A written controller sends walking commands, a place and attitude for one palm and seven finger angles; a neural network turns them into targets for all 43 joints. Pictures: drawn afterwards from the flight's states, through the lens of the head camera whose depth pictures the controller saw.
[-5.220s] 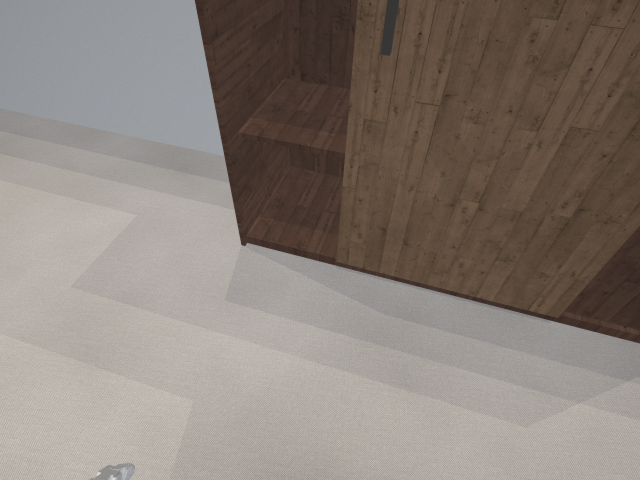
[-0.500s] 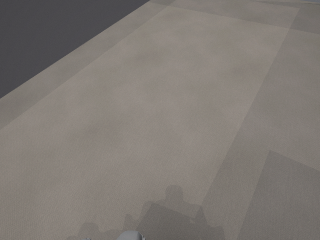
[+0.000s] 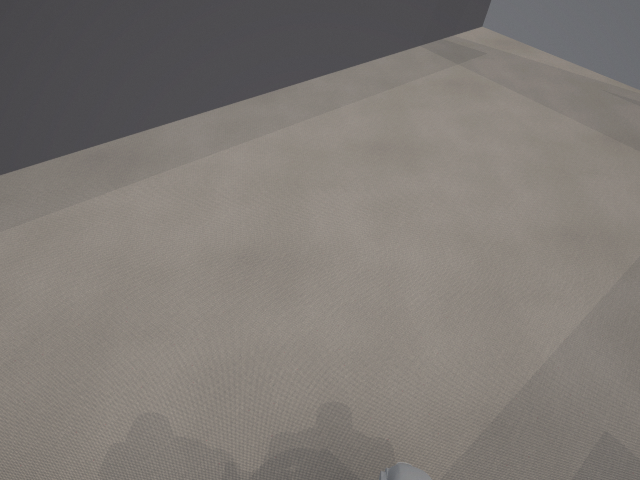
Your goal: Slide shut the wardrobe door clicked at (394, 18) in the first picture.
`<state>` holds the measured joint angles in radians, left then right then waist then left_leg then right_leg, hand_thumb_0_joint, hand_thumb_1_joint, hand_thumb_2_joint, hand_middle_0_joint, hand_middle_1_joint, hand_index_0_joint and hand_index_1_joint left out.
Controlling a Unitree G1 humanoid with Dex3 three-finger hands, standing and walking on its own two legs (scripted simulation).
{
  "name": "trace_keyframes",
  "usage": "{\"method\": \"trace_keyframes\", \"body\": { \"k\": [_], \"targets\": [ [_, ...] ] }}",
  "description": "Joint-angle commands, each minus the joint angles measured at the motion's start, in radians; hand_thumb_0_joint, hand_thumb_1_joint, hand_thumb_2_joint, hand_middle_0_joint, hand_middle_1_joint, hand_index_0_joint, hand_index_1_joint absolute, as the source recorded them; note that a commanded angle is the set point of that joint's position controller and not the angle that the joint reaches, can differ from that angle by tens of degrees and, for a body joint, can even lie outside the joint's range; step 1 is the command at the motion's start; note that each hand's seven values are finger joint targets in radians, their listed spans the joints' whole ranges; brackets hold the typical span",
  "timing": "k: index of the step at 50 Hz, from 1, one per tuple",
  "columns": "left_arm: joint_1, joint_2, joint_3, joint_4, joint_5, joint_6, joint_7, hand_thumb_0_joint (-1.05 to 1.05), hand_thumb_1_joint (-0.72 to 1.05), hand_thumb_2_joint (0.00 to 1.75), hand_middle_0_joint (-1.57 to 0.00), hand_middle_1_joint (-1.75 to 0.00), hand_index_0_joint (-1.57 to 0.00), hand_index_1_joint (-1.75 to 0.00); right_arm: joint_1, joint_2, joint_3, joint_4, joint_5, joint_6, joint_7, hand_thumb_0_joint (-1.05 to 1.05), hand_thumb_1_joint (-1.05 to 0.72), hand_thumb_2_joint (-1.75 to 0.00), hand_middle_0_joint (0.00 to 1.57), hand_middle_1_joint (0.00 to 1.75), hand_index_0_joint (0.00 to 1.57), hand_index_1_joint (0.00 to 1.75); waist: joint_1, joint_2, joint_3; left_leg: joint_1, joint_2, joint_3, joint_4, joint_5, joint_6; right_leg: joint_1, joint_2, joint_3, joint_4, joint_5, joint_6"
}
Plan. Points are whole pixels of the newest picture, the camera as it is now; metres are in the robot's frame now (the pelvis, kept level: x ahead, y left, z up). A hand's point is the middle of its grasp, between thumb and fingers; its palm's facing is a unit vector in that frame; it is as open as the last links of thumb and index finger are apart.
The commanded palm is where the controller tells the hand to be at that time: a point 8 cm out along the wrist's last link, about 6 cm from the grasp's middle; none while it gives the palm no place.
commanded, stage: walk to a spot facing it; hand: right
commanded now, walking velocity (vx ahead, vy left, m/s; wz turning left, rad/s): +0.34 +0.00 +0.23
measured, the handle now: out of the picture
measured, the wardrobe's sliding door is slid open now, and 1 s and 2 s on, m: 0.40 0.40 0.40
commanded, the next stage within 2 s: turn to face it in 0.60 s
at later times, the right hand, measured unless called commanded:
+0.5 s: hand (489, 424) +0.27 -0.27 -0.18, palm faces -0.13 +0.98 -0.17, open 7.4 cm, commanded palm none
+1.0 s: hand (397, 329) +0.42 -0.12 -0.16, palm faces -0.35 +0.92 -0.16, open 7.4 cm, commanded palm none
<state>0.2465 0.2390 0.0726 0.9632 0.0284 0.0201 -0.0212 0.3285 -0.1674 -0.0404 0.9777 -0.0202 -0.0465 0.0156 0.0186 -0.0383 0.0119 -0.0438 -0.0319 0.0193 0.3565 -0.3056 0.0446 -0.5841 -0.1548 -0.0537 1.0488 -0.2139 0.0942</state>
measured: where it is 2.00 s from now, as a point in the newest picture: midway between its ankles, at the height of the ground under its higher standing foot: outside the picture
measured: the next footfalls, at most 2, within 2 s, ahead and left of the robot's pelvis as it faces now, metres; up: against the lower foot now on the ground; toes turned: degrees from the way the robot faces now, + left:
right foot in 0.24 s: +0.26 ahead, -0.13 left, +0.00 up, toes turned -3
left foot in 0.84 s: +0.25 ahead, +0.09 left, +0.00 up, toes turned +29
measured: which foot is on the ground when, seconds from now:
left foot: down 0.00-0.24, up 0.26-0.82, down 0.84-1.00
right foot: up 0.00-0.22, down 0.24-0.86, up 0.88-1.00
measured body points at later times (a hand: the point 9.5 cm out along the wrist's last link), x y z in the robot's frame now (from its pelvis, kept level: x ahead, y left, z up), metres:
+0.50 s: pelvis +0.18 -0.08 +0.00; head +0.21 -0.11 +0.45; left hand +0.20 +0.17 -0.13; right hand +0.28 -0.32 -0.16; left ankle +0.15 +0.07 -0.63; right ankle +0.22 -0.13 -0.74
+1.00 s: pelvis +0.25 -0.02 -0.01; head +0.26 -0.01 +0.44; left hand +0.13 +0.16 -0.18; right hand +0.43 -0.17 -0.15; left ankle +0.21 +0.07 -0.74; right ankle +0.24 -0.16 -0.69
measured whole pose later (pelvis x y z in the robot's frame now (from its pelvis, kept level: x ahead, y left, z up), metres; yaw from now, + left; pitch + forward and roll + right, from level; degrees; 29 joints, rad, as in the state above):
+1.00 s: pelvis +0.25 -0.02 -0.01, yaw +18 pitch +0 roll +0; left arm 0.36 0.14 0.04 1.09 0.00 0.06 0.01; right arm 0.11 -0.09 -0.01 0.97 -0.03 -0.03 -0.02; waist 0.06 -0.03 0.04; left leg -0.23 0.08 0.18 0.56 -0.31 0.02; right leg -0.37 -0.09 -0.10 1.01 -0.54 0.06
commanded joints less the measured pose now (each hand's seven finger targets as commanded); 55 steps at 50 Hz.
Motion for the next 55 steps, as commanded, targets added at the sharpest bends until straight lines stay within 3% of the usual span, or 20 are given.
{"method": "trace_keyframes", "body": {
  "k": [1,7,9,10,11,12,13,16,19,22,29,36,38,40,41,42,43,47,52,55],
  "targets": [
    [-0.129,0.044,0.007,-0.107,-0.001,-0.036,-0.007,0.00,0.90,0.90,-0.20,-0.30,-0.20,-0.30,0.081,-0.166,-0.040,-0.012,0.004,-0.032,-0.022,0.00,-0.90,-0.90,0.20,0.30,0.20,0.30,-0.040,0.141,0.118,-0.009,0.242,-0.197,-0.153,0.345,0.122,-0.146,0.007,-0.013,-0.055,0.061,-0.004],
    [-0.229,0.016,-0.011,-0.142,-0.009,-0.062,-0.010,0.00,0.90,0.90,-0.20,-0.30,-0.20,-0.30,0.116,-0.171,-0.038,0.036,-0.006,-0.028,-0.041,0.00,-0.90,-0.90,0.20,0.30,0.20,0.30,-0.058,0.159,0.091,0.064,0.247,-0.201,-0.063,0.568,0.105,-0.007,0.054,-0.044,-0.335,0.002,-0.047],
    [-0.117,0.037,-0.004,-0.103,-0.008,-0.075,0.006,0.00,0.90,0.90,-0.20,-0.30,-0.20,-0.30,0.100,-0.180,-0.043,0.043,-0.005,-0.028,-0.041,0.00,-0.90,-0.90,0.20,0.30,0.20,0.30,-0.004,0.146,0.028,0.015,0.225,-0.190,0.088,0.762,0.084,0.229,0.114,-0.080,-0.447,-0.005,-0.070],
    [0.039,0.064,0.005,-0.056,-0.005,-0.079,0.019,0.00,0.90,0.90,-0.20,-0.30,-0.20,-0.30,0.076,-0.187,-0.048,0.040,0.002,-0.027,-0.040,0.00,-0.90,-0.90,0.20,0.30,0.20,0.30,0.066,0.137,-0.040,-0.055,0.184,-0.160,0.248,0.753,0.055,0.430,0.130,-0.074,-0.524,0.076,-0.077],
    [0.201,0.152,0.023,-0.014,0.005,-0.085,0.033,0.00,0.90,0.90,-0.20,-0.30,-0.20,-0.30,0.083,-0.154,-0.051,0.030,0.013,-0.026,-0.033,0.00,-0.90,-0.90,0.20,0.30,0.20,0.30,0.121,0.019,-0.160,-0.186,0.111,-0.112,0.464,0.510,0.021,0.674,0.000,0.040,-0.539,0.140,-0.104],
    [0.274,0.265,0.048,0.006,0.013,-0.087,0.038,0.00,0.90,0.90,-0.20,-0.30,-0.20,-0.30,0.157,-0.087,-0.044,0.020,0.028,-0.018,-0.018,0.00,-0.90,-0.90,0.20,0.30,0.20,0.30,0.106,-0.286,-0.275,-0.446,-0.033,-0.003,0.807,-0.215,-0.027,0.886,-0.332,0.426,-0.609,0.220,-0.207],
    [0.261,0.249,0.032,0.002,-0.004,-0.078,0.040,0.00,0.90,0.90,-0.20,-0.30,-0.20,-0.30,0.122,-0.105,-0.043,0.011,0.020,-0.015,-0.021,0.00,-0.90,-0.90,0.20,0.30,0.20,0.30,0.098,-0.240,-0.269,-0.488,-0.002,-0.086,0.974,-0.284,-0.013,0.793,-0.384,0.525,-0.717,0.156,-0.251],
    [0.031,0.083,-0.010,-0.050,-0.007,-0.089,0.046,0.00,0.90,0.90,-0.20,-0.30,-0.20,-0.30,0.009,-0.090,-0.051,0.007,0.001,0.013,0.002,0.00,-0.90,-0.90,0.20,0.30,0.20,0.30,0.014,-0.066,0.032,-0.512,0.117,-0.061,1.020,-0.068,-0.042,0.389,-0.277,0.242,-0.805,0.087,-0.191],
    [-0.004,0.035,-0.017,-0.029,-0.013,-0.097,0.053,0.00,0.90,0.90,-0.20,-0.30,-0.20,-0.30,0.077,-0.039,-0.053,0.022,-0.001,0.058,0.007,0.00,-0.90,-0.90,0.20,0.30,0.20,0.30,-0.053,-0.076,0.029,-0.430,0.127,-0.027,0.963,0.006,-0.066,0.289,-0.201,0.008,-0.787,0.268,-0.155],
    [-0.004,0.033,-0.012,-0.033,-0.015,-0.089,0.054,0.00,0.90,0.90,-0.20,-0.30,-0.20,-0.30,0.067,-0.040,-0.066,-0.005,-0.004,0.085,0.005,0.00,-0.90,-0.90,0.20,0.30,0.20,0.30,-0.062,-0.075,0.009,-0.484,0.134,-0.021,0.941,0.062,-0.088,0.308,-0.195,-0.065,-0.799,0.264,-0.178],
    [0.066,0.055,0.007,-0.023,-0.011,-0.071,0.052,0.00,0.90,0.90,-0.20,-0.30,-0.20,-0.30,-0.108,-0.059,-0.070,-0.097,-0.010,0.103,0.009,0.00,-0.90,-0.90,0.20,0.30,0.20,0.30,-0.015,-0.067,0.036,-0.610,0.154,0.009,0.785,0.092,-0.123,0.459,-0.222,-0.104,-0.777,0.325,-0.209],
    [0.146,0.079,0.017,0.012,0.004,-0.052,0.045,0.00,0.90,0.90,-0.20,-0.30,-0.20,-0.30,-0.239,-0.046,-0.048,-0.149,-0.010,0.089,0.000,0.00,-0.90,-0.90,0.20,0.30,0.20,0.30,0.040,-0.108,0.019,-0.504,0.120,0.084,0.486,-0.032,-0.096,0.547,-0.230,-0.167,-0.681,0.515,-0.218],
    [0.171,0.078,0.013,0.034,0.006,-0.049,0.043,0.00,0.90,0.90,-0.20,-0.30,-0.20,-0.30,-0.227,-0.033,-0.035,-0.137,-0.012,0.071,-0.012,0.00,-0.90,-0.90,0.20,0.30,0.20,0.30,0.045,-0.127,-0.007,-0.409,0.090,0.102,0.366,-0.061,-0.075,0.547,-0.221,-0.155,-0.622,0.607,-0.217],
    [0.157,0.073,0.007,0.049,-0.003,-0.048,0.042,0.00,0.90,0.90,-0.20,-0.30,-0.20,-0.30,-0.122,-0.042,-0.029,-0.093,-0.013,0.046,-0.024,0.00,-0.90,-0.90,0.20,0.30,0.20,0.30,-0.014,-0.081,-0.070,-0.246,0.070,0.120,0.147,0.104,-0.061,0.539,-0.179,-0.171,-0.501,0.650,-0.171],
    [0.168,0.049,0.000,0.053,-0.012,-0.053,0.036,0.00,0.90,0.90,-0.20,-0.30,-0.20,-0.30,-0.037,-0.077,-0.028,-0.053,-0.015,0.026,-0.033,0.00,-0.90,-0.90,0.20,0.30,0.20,0.30,-0.049,-0.014,-0.142,-0.077,0.116,0.079,0.051,0.335,-0.049,0.476,-0.136,-0.184,-0.397,0.587,-0.130],
    [0.183,-0.017,-0.017,0.043,-0.025,-0.055,0.031,0.00,0.90,0.90,-0.20,-0.30,-0.20,-0.30,0.028,-0.150,-0.034,-0.017,-0.015,0.004,-0.048,0.00,-0.90,-0.90,0.20,0.30,0.20,0.30,-0.060,0.167,-0.237,0.168,0.319,-0.109,0.092,0.776,0.015,0.264,-0.057,-0.199,-0.276,0.179,-0.077],
    [0.144,-0.047,-0.031,0.023,-0.033,-0.041,0.036,0.00,0.90,0.90,-0.20,-0.30,-0.20,-0.30,0.048,-0.187,-0.032,0.005,0.000,-0.002,-0.052,0.00,-0.90,-0.90,0.20,0.30,0.20,0.30,-0.065,0.229,-0.253,0.209,0.462,-0.173,0.140,1.136,0.143,0.163,0.026,-0.130,-0.177,-0.398,-0.043],
    [0.088,-0.032,-0.017,0.036,-0.024,0.008,0.038,0.00,0.90,0.90,-0.20,-0.30,-0.20,-0.30,-0.110,-0.158,-0.031,-0.022,0.001,0.017,-0.065,0.00,-0.90,-0.90,0.20,0.30,0.20,0.30,-0.036,0.203,-0.071,0.000,0.425,-0.038,0.059,0.861,0.146,0.094,0.040,0.003,0.031,-0.359,-0.036],
    [0.106,-0.047,0.001,0.037,-0.017,0.028,0.021,0.00,0.90,0.90,-0.20,-0.30,-0.20,-0.30,-0.172,-0.149,-0.042,-0.044,-0.004,0.030,-0.063,0.00,-0.90,-0.90,0.20,0.30,0.20,0.30,0.006,0.197,0.034,-0.178,0.381,0.105,-0.005,0.505,0.085,0.125,0.055,-0.033,-0.015,-0.237,-0.022],
    [0.051,-0.045,0.008,-0.006,-0.013,0.024,0.010,0.00,0.90,0.90,-0.20,-0.30,-0.20,-0.30,-0.166,-0.156,-0.058,-0.064,-0.012,0.038,-0.063,0.00,-0.90,-0.90,0.20,0.30,0.20,0.30,-0.013,0.225,0.043,-0.189,0.397,0.128,0.015,0.398,0.073,0.142,0.051,-0.056,-0.135,-0.224,-0.026]
  ]
}}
